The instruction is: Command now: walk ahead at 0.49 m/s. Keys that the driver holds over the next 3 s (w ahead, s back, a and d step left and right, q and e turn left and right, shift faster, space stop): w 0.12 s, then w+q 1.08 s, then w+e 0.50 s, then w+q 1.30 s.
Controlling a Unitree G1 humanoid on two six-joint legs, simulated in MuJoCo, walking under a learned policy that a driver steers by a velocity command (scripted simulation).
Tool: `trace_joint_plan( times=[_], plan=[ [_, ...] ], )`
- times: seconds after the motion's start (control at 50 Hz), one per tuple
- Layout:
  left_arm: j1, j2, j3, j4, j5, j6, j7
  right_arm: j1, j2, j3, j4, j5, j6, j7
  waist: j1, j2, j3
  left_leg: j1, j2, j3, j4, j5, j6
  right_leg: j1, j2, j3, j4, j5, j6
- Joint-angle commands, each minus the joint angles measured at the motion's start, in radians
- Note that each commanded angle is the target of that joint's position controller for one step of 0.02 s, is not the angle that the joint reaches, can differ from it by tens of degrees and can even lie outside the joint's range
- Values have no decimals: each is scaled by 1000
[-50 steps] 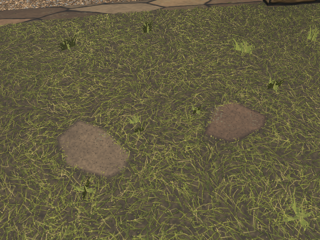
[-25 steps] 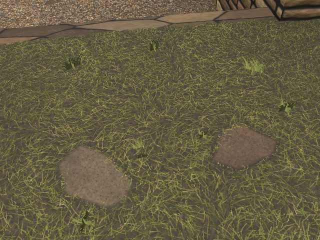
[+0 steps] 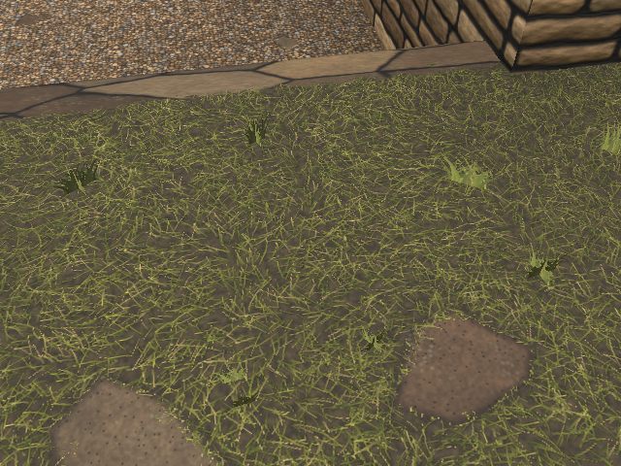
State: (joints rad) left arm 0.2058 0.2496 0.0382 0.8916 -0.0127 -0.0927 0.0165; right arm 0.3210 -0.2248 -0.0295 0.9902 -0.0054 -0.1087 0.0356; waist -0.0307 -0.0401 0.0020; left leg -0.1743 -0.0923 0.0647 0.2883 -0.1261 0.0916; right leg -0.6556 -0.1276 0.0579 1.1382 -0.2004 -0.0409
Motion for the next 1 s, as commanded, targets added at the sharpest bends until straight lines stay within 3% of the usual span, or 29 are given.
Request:
trace_joint_plan(
  times=[0.02, 0.1, 0.18, 0.24, 0.26, 0.28, 0.3, 0.32, 0.34, 0.36, 0.38, 0.4, 0.44, 0.48, 0.52, 0.6, 0.68, 0.74, 0.8, 0.82, 0.84, 0.86, 0.88, 0.9, 0.92, 0.94, 0.96, 0.98, 1.0],
  plan=[
    [34, 44, 13, -43, 12, 4, 7, -39, -131, -21, -54, 1, -17, -20, 47, 80, 54, -100, 280, -211, -205, 68, 171, -28, -42, 1, -140, 155, 28],
    [-126, 28, 6, -85, 4, -7, -6, 41, -160, -25, -38, 17, -4, -35, -11, 79, 54, -12, 266, -164, -190, 83, 128, 0, 2, -35, -426, 302, 36],
    [-245, 38, 3, -129, -8, -17, -28, 114, -163, -28, -13, 29, 13, -38, -49, 86, 83, 82, 301, -201, -131, 46, 121, 25, 36, -37, -567, 251, 38],
    [-209, 78, 16, -135, -9, -36, -41, 104, -183, -39, -16, 31, 29, -45, -5, 109, 65, 127, 334, -257, -47, 58, 100, 130, 63, -32, -648, 146, 15],
    [-141, 99, 28, -118, -8, -41, -40, 85, -186, -40, -22, 30, 34, -46, 39, 117, 32, 120, 318, -254, 23, 141, 85, 232, 84, -49, -673, 113, 3],
    [11, 146, 53, -75, -6, -46, -33, 71, -161, -30, -32, 21, 35, -45, 107, 101, -59, 74, 259, -217, 194, 247, 58, 438, 88, -51, -682, 103, -24],
    [209, 233, 77, -43, 9, -48, -23, 54, -106, -10, -68, 3, 32, -42, 181, 1, -229, -106, 176, -147, 518, 90, 17, 740, -96, 129, -663, 102, -92],
    [283, 310, 95, -18, 20, -37, -28, 183, 29, 24, -80, 21, 11, -37, 124, -302, -356, -489, 25, -83, 853, -392, -41, 1062, -318, 555, -767, -37, -234],
    [265, 194, 67, -31, 25, -39, -28, 160, -92, -3, -64, 48, -3, -38, 143, -203, -336, -580, 73, -217, 1007, -426, -35, 1014, -304, 634, -830, -124, -223],
    [174, 136, 49, -52, 19, -42, -26, 72, -154, -23, -89, 61, -6, -40, 129, -126, -206, -623, 118, -215, 1034, -331, -23, 888, -279, 463, -834, -70, -173],
    [88, 108, 37, -65, 16, -41, -29, 29, -145, -27, -97, 54, 0, -47, 96, -52, -144, -579, 166, -193, 1008, -240, -30, 755, -236, 332, -861, 23, -146],
    [38, 80, 30, -65, 13, -39, -32, 6, -131, -33, -101, 41, 10, -50, 73, -38, -81, -549, 191, -189, 954, -181, -35, 655, -192, 231, -900, 73, -129],
    [17, 59, 27, -48, 23, -41, -31, 28, -89, -38, -106, 42, 37, -44, 34, -70, -37, -469, 219, -176, 906, -119, -39, 552, -143, 98, -956, 142, -112],
    [34, 78, 36, -28, 25, -45, -25, 15, -64, -40, -124, 41, 56, -40, 20, -48, -9, -491, 224, -169, 889, -80, -43, 527, -139, 14, -977, 241, -124],
    [50, 99, 45, -15, 28, -44, -16, -31, -62, -44, -153, 35, 66, -39, 22, -24, 13, -547, 226, -181, 835, -22, -52, 536, -149, -38, -991, 292, -135],
    [64, 127, 53, -5, 29, -31, 1, -143, -57, -44, -202, 29, 64, -22, 43, -17, 48, -569, 218, -154, 618, 131, -59, 565, -140, -141, -1012, 280, -122],
    [121, 151, 62, 12, 16, -16, 10, -288, -45, -34, -264, 26, 61, 5, 93, 0, 92, -578, 210, -77, 466, 164, -41, 645, -163, -211, -1000, 279, -112],
    [143, 169, 70, 22, 2, 3, 9, -345, -50, -35, -307, 30, 62, 22, 98, -9, 106, -572, 193, -30, 404, 75, -13, 732, -186, -247, -945, 353, -94],
    [105, 213, 82, 8, -8, 20, 14, -276, -97, -60, -321, 31, 68, 29, 28, -60, 27, -377, 101, 59, 387, -69, 41, 752, -183, -293, -755, 798, -64],
    [85, 225, 84, 2, -11, 29, 15, -163, -133, -82, -297, 35, 69, 27, -41, -62, -36, -226, 53, 83, 354, -78, 69, 729, -164, -312, -591, 912, -49],
    [75, 218, 79, -7, -12, 31, 16, 7, -199, -119, -249, 35, 71, 14, -125, -29, -125, 37, 13, 65, 281, -17, 108, 613, -119, -327, -354, 838, -12],
    [97, 140, 55, -39, 25, 20, 12, 114, -304, -148, -223, 34, 79, -11, -122, 172, -195, 323, 221, -262, 261, 27, 173, 300, -46, -316, -10, 206, 35],
    [150, 46, 23, -99, 17, -22, 0, 65, -364, -144, -263, 24, 62, -6, -19, 311, -338, 554, 432, -884, 59, -177, 377, -46, 166, -105, 281, -409, 74],
    [16, 138, 41, -122, -25, -61, -12, 94, -274, -119, -259, 16, 49, 2, -92, 167, -321, 543, 428, -871, -25, -178, 328, -157, 122, 43, 328, -354, 48],
    [-27, 141, 41, -141, -42, -73, -16, 56, -221, -105, -254, 17, 38, 2, -68, 147, -196, 441, 396, -707, -9, -105, 283, -206, 79, 28, 274, -263, 20],
    [-22, 136, 42, -123, -20, -74, -8, -26, -183, -93, -271, 25, 33, 3, -17, 45, -124, 277, 344, -573, -3, -6, 238, -141, 30, 29, 185, -179, 15],
    [-11, 148, 53, -115, 5, -64, 0, -92, -151, -83, -288, 23, 32, 1, 23, 42, -92, 147, 304, -484, -10, 84, 210, -58, 0, 29, 100, -134, 21],
    [9, 151, 59, -114, 10, -48, -3, -120, -131, -74, -302, 16, 32, -3, 50, 52, -80, 70, 276, -440, -35, 124, 201, 4, -16, 32, 63, -106, 27],
    [12, 141, 60, -122, 15, -35, -3, -118, -141, -76, -304, 15, 29, -7, 59, 61, -76, 27, 267, -428, -52, 166, 206, 31, -14, 25, 23, -89, 41]
  ],
)
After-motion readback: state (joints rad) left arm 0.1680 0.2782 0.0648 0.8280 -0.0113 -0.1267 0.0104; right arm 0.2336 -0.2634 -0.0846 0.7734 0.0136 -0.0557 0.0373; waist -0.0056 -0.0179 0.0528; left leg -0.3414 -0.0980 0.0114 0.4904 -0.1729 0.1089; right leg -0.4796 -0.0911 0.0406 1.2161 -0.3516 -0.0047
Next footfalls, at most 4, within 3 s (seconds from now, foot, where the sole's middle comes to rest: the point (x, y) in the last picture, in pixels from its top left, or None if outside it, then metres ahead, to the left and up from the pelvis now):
0.30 right None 0.33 -0.17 -0.78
0.84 left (247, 451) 0.56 0.14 -0.78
1.38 right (255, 315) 0.91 0.14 -0.78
1.88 left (144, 279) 1.03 0.44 -0.78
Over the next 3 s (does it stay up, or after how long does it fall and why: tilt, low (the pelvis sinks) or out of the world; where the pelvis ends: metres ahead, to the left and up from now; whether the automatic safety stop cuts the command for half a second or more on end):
stays up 1.33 0.66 -0.01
